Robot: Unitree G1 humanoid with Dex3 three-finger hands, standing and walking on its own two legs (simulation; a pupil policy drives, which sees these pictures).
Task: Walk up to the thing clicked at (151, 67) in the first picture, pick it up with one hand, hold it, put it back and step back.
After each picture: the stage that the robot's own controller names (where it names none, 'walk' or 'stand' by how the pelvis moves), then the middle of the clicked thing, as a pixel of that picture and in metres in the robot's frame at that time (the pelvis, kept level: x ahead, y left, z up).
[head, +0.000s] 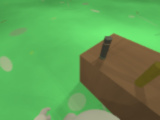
stand; (148, 76) +0.42 -0.41 -0.01
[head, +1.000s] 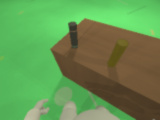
sink last; (116, 55) +0.51 -0.15 +0.03
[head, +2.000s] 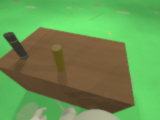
stand; (59, 59) +0.43 +0.26 +0.03
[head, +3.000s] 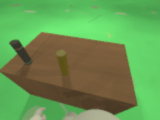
stand; (63, 64) +0.43 +0.24 +0.00
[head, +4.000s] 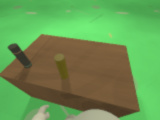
stand; (62, 67) +0.40 +0.23 -0.01
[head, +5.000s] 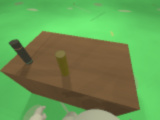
stand; (63, 65) +0.41 +0.23 +0.00
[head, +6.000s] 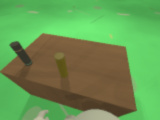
stand; (62, 66) +0.41 +0.24 -0.01
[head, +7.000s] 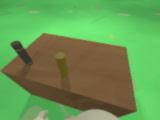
stand; (62, 66) +0.41 +0.24 -0.01
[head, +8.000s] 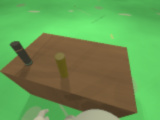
stand; (62, 66) +0.41 +0.24 -0.01
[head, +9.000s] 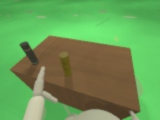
rise first; (66, 65) +0.43 +0.24 -0.01
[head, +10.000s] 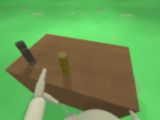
go down; (64, 65) +0.42 +0.24 -0.01
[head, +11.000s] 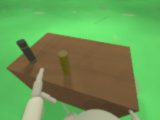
go down; (65, 64) +0.43 +0.24 -0.01
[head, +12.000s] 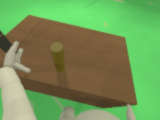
go down; (59, 59) +0.41 +0.21 +0.03
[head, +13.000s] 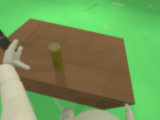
approach; (57, 59) +0.42 +0.22 +0.03
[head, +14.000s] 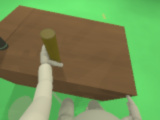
close in; (52, 49) +0.45 +0.23 +0.08
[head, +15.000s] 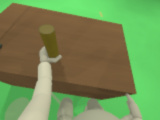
lift; (51, 47) +0.46 +0.22 +0.09
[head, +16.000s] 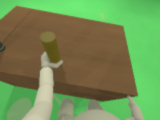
lift; (53, 52) +0.42 +0.22 +0.09
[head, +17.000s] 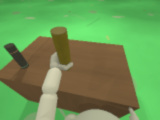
lift; (63, 52) +0.35 +0.16 +0.23
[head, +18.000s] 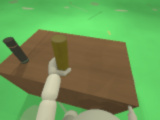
hold; (61, 58) +0.34 +0.18 +0.17
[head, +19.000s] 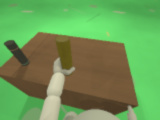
hold; (65, 58) +0.36 +0.16 +0.16
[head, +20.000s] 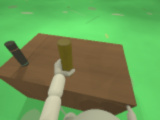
crouch; (66, 60) +0.36 +0.16 +0.15
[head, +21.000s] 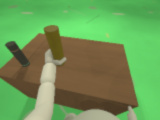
crouch; (56, 48) +0.40 +0.22 +0.20
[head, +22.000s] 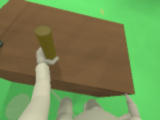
lower; (48, 48) +0.45 +0.24 +0.06
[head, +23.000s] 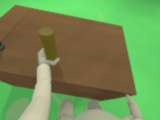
lower; (50, 49) +0.45 +0.23 +0.08
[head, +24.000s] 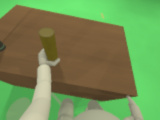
lower; (50, 50) +0.44 +0.23 +0.08
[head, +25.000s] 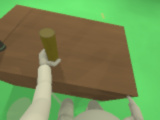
lower; (51, 50) +0.44 +0.23 +0.08
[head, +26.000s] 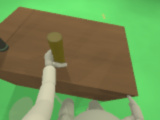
open; (58, 52) +0.43 +0.19 +0.08
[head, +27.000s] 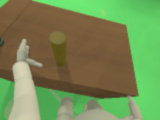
sink last; (60, 52) +0.41 +0.18 +0.08
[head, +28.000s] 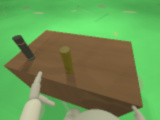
sink last; (67, 61) +0.43 +0.21 +0.04
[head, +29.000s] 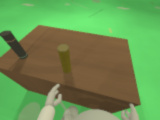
stand; (65, 60) +0.42 +0.20 +0.05
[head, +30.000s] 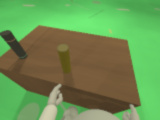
stand; (65, 60) +0.42 +0.20 +0.05
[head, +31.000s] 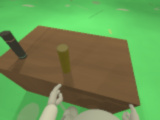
stand; (64, 60) +0.42 +0.21 +0.05
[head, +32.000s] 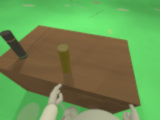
stand; (65, 60) +0.42 +0.20 +0.05
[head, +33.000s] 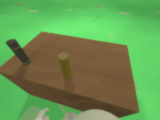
stand; (65, 67) +0.39 +0.20 +0.01
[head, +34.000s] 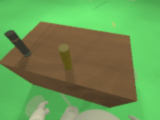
walk; (66, 59) +0.44 +0.20 +0.00
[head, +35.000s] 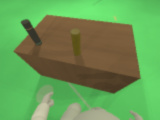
walk; (76, 43) +0.59 +0.16 +0.00
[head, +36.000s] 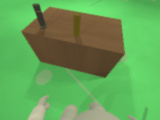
walk; (76, 26) +0.87 +0.20 +0.00
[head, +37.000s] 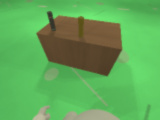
stand; (80, 27) +1.04 +0.20 +0.00
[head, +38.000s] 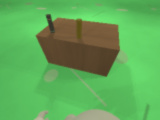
stand; (79, 29) +1.05 +0.21 -0.01
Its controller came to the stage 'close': yes
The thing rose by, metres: 0.23
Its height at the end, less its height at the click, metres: +0.00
